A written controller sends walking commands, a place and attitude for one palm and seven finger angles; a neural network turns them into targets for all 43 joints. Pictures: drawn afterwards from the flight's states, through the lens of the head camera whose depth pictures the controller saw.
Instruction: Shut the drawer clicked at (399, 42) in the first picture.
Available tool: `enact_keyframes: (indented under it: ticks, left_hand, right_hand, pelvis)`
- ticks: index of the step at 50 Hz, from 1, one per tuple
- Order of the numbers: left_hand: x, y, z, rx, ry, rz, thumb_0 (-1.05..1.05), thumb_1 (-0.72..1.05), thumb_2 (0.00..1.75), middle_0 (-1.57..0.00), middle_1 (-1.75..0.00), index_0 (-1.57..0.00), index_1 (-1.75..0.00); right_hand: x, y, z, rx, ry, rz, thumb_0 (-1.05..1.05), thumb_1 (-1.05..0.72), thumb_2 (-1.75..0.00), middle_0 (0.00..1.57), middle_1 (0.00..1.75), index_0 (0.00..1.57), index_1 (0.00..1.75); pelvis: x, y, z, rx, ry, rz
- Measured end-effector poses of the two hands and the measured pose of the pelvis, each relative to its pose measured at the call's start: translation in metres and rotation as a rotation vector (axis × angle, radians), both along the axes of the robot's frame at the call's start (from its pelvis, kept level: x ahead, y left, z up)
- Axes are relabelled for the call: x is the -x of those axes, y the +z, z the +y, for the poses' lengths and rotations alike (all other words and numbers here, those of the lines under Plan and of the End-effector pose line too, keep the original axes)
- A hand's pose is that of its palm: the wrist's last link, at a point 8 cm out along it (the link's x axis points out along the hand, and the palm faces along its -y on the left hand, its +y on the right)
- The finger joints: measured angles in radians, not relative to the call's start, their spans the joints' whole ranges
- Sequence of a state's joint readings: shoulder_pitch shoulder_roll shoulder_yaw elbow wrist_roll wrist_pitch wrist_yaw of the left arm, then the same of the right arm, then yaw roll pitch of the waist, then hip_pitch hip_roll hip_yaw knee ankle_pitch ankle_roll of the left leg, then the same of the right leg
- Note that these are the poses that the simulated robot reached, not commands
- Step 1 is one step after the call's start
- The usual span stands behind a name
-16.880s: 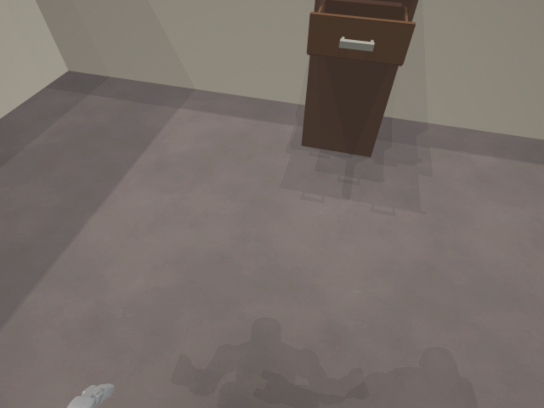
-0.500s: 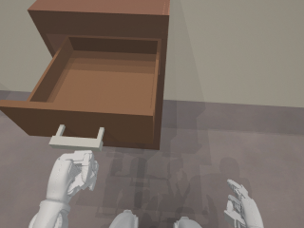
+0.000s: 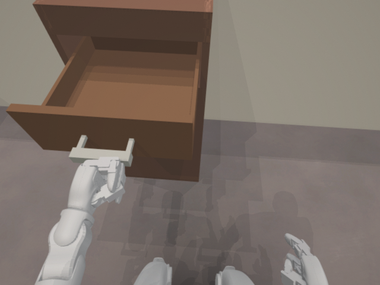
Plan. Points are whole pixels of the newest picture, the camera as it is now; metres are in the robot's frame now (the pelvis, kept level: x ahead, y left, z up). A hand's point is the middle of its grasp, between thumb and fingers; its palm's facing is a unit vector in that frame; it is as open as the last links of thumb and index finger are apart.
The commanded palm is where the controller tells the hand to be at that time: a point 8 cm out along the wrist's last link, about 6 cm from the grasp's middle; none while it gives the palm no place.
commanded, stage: push the drawer shut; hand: left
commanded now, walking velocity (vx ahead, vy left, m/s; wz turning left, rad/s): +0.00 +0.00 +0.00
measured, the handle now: (104, 148) +0.38 +0.20 +0.06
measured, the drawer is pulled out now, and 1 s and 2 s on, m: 0.26 0.12 0.02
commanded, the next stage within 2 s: none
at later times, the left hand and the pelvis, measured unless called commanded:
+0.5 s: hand (125, 158) +0.36 +0.15 +0.05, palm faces -0.09 -1.00 -0.04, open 2.9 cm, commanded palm +0.36 +0.20 +0.06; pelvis -0.01 +0.01 +0.00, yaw -1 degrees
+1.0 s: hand (136, 130) +0.43 +0.14 +0.05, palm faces -0.06 -1.00 -0.04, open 3.1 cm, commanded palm +0.42 +0.19 +0.06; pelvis +0.00 +0.01 +0.00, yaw -2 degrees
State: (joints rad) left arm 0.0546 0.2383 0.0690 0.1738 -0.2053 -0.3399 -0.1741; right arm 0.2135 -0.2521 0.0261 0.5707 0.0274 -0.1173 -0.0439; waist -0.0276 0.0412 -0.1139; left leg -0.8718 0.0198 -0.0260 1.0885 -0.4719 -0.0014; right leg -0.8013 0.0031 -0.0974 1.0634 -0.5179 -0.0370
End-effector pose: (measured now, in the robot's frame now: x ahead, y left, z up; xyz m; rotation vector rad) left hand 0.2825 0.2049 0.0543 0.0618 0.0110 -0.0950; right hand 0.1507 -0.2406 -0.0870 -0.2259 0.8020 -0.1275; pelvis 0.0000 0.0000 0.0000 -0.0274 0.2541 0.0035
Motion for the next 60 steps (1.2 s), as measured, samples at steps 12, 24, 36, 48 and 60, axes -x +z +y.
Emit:
enact_keyframes:
  ticks: [12,24,36,48,60]
  left_hand:
    - [-0.029,0.002,0.003,0.021,0.003,-0.002,-0.01,0.73,0.88,-1.40,-1.60,-1.40,-1.60]
    - [-0.057,-0.001,0.002,0.019,0.009,-0.016,-0.03,0.72,0.88,-1.40,-1.60,-1.40,-1.60]
    - [-0.099,-0.001,-0.004,0.015,0.018,-0.004,-0.05,0.74,0.90,-1.40,-1.60,-1.40,-1.60]
    - [-0.128,0.003,-0.011,0.017,0.032,-0.003,0.01,0.80,0.91,-1.40,-1.60,-1.40,-1.60]
    - [-0.144,0.001,-0.009,0.016,0.036,-0.009,-0.01,0.76,0.90,-1.40,-1.60,-1.40,-1.60]
  right_hand:
    - [0.018,0.005,-0.001,0.005,-0.032,0.034,0.01,-0.90,-0.90,0.20,0.30,0.20,0.30]
    - [0.039,-0.006,0.003,0.006,-0.045,0.124,0.01,-0.91,-0.90,0.20,0.30,0.20,0.30]
    - [0.061,-0.013,0.003,0.007,-0.075,0.206,0.01,-0.91,-0.90,0.20,0.30,0.20,0.30]
    - [0.088,-0.016,-0.004,-0.006,-0.126,0.292,0.01,-0.91,-0.90,0.20,0.30,0.20,0.30]
    - [0.102,-0.022,-0.010,0.002,-0.138,0.346,0.01,-0.91,-0.90,0.20,0.30,0.20,0.30]
  pelvis:
    - [0.002,0.005,0.005,-0.001,-0.012,-0.007]
    - [0.006,0.004,0.011,0.000,-0.014,0.008]
    - [0.006,0.002,0.014,0.002,-0.016,0.033]
    - [0.000,0.003,0.012,-0.006,-0.036,0.051]
    - [0.003,0.000,0.007,-0.005,-0.033,0.065]
